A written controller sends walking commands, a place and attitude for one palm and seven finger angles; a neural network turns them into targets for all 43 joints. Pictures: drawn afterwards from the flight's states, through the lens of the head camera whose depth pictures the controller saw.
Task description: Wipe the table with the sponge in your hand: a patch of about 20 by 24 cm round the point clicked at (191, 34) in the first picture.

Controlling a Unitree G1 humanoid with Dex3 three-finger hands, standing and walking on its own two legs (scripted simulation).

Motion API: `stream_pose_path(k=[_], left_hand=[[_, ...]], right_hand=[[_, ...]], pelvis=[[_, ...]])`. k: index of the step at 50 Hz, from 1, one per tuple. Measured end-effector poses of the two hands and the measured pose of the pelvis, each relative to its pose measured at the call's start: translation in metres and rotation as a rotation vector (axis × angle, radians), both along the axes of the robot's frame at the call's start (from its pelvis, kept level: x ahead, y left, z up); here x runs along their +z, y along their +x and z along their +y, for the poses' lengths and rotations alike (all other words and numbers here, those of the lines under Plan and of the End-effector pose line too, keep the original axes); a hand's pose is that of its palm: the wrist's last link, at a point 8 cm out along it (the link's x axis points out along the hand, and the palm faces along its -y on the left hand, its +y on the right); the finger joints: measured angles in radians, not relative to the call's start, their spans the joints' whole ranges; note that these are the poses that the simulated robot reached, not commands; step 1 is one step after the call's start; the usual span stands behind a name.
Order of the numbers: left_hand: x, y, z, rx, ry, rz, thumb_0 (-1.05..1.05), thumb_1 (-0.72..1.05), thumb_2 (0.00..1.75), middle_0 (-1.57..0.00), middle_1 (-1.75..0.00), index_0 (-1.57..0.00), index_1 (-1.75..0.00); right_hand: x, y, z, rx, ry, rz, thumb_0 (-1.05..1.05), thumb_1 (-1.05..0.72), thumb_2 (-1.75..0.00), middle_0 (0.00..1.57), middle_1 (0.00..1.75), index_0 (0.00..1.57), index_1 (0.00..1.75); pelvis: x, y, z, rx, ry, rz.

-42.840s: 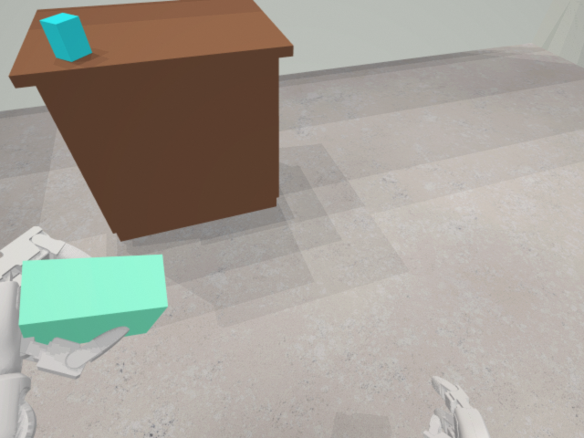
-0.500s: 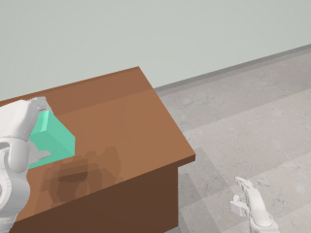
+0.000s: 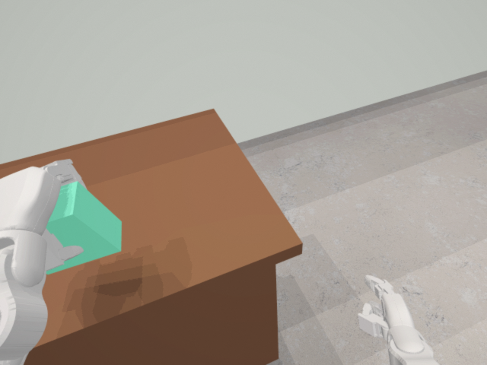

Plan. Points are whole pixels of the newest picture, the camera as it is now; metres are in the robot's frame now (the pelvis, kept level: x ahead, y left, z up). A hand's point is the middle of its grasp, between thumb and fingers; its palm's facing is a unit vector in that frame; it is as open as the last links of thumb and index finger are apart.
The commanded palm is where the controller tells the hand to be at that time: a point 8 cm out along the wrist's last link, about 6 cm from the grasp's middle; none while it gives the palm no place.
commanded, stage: bring the sponge back beside the body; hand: left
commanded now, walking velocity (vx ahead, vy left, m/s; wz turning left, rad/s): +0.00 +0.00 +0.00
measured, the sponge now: (70, 236) +0.21 +0.31 +0.15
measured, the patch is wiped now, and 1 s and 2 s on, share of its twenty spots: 1.00 1.00 1.00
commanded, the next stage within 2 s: step back with the hand held close in 0.84 s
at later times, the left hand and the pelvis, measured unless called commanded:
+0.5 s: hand (63, 226) +0.19 +0.28 +0.20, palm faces +0.33 -0.15 -0.93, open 9.8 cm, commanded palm +0.14 +0.28 +0.26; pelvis +0.00 +0.00 +0.00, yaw -1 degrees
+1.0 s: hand (83, 223) +0.21 +0.26 +0.19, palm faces +0.34 -0.31 -0.89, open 9.8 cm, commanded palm +0.16 +0.27 +0.25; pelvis +0.00 -0.01 +0.00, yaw +0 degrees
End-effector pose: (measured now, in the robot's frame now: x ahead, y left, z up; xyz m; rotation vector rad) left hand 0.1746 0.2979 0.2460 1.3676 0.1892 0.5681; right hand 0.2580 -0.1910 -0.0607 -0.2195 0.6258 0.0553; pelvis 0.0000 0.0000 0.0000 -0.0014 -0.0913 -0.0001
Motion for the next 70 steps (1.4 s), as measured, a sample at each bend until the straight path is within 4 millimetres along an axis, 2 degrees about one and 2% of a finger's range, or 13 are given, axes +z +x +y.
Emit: stream_pose_path(k=[6, 15, 25, 42, 49, 51, 54, 58, 62, 66, 70], left_hand=[[0.006, -0.002, -0.006, -0.012, -0.006, -0.038, -0.02, -0.52, 1.09, -0.74, -1.36, -0.79, -1.37], [-0.001, -0.009, -0.017, -0.038, -0.045, -0.035, -0.02, -0.52, 1.09, -0.74, -1.36, -0.79, -1.37], [0.000, -0.017, -0.020, -0.025, -0.050, -0.066, -0.02, -0.52, 1.09, -0.75, -1.36, -0.79, -1.37], [-0.001, -0.010, -0.027, -0.029, -0.056, -0.068, -0.02, -0.52, 1.09, -0.75, -1.36, -0.79, -1.37], [-0.008, -0.006, -0.028, -0.021, -0.068, -0.046, -0.02, -0.52, 1.09, -0.75, -1.36, -0.79, -1.37], [-0.014, 0.001, -0.026, -0.154, -0.365, -0.145, -0.02, -0.52, 1.09, -0.74, -1.36, -0.79, -1.37], [-0.029, 0.012, -0.028, -0.331, -0.632, -0.267, -0.02, -0.52, 1.09, -0.74, -1.36, -0.79, -1.37], [-0.031, 0.016, -0.037, -0.505, -0.751, -0.402, -0.02, -0.52, 1.09, -0.74, -1.36, -0.79, -1.37], [-0.015, 0.009, -0.037, -0.616, -0.697, -0.473, -0.02, -0.52, 1.09, -0.74, -1.36, -0.79, -1.37], [0.003, 0.000, -0.025, -0.667, -0.589, -0.516, -0.02, -0.52, 1.09, -0.75, -1.36, -0.79, -1.37], [0.005, -0.010, -0.007, -0.638, -0.564, -0.546, -0.02, -0.52, 1.09, -0.75, -1.36, -0.79, -1.37]], right_hand=[[0.004, 0.001, 0.004, -0.001, 0.027, -0.018, 0.01, -0.90, -0.90, 0.20, 0.30, 0.20, 0.30], [0.008, -0.001, 0.006, 0.009, 0.033, -0.030, 0.01, -0.90, -0.90, 0.20, 0.30, 0.20, 0.30], [0.008, -0.006, 0.001, 0.002, 0.028, -0.030, 0.01, -0.90, -0.90, 0.20, 0.30, 0.20, 0.30], [0.006, -0.008, -0.009, -0.014, 0.025, -0.029, 0.01, -0.90, -0.90, 0.20, 0.30, 0.20, 0.30], [0.006, -0.006, -0.014, -0.019, 0.020, -0.028, 0.01, -0.90, -0.90, 0.20, 0.30, 0.20, 0.30], [0.008, -0.008, -0.014, -0.016, 0.026, -0.042, 0.01, -0.90, -0.90, 0.20, 0.30, 0.20, 0.30], [0.007, -0.021, -0.017, -0.030, 0.013, -0.026, 0.01, -0.90, -0.90, 0.20, 0.30, 0.20, 0.30], [-0.002, -0.053, -0.028, -0.104, -0.050, 0.079, 0.01, -0.90, -0.90, 0.21, 0.30, 0.21, 0.30], [-0.016, -0.090, -0.043, -0.194, -0.104, 0.188, 0.01, -0.90, -0.90, 0.21, 0.30, 0.21, 0.30], [-0.029, -0.124, -0.049, -0.260, -0.122, 0.269, 0.01, -0.90, -0.90, 0.20, 0.30, 0.20, 0.30], [-0.034, -0.149, -0.045, -0.295, -0.109, 0.278, 0.01, -0.90, -0.90, 0.20, 0.30, 0.20, 0.30]], pelvis=[[0.000, 0.000, 0.000, -0.006, 0.002, -0.002], [0.000, -0.002, -0.002, -0.012, 0.004, -0.008], [0.000, -0.005, -0.004, -0.014, 0.003, -0.019], [0.000, -0.002, -0.010, -0.020, 0.006, -0.018], [0.000, 0.000, -0.010, -0.018, 0.006, -0.014], [-0.001, 0.000, -0.010, 0.000, -0.010, 0.010], [-0.003, 0.001, -0.010, 0.008, -0.026, 0.053], [-0.005, 0.003, -0.007, 0.005, -0.019, 0.088], [-0.006, 0.000, 0.002, 0.000, -0.018, 0.116], [-0.008, -0.008, 0.011, -0.007, -0.018, 0.127], [-0.009, -0.020, 0.017, -0.014, -0.019, 0.125]])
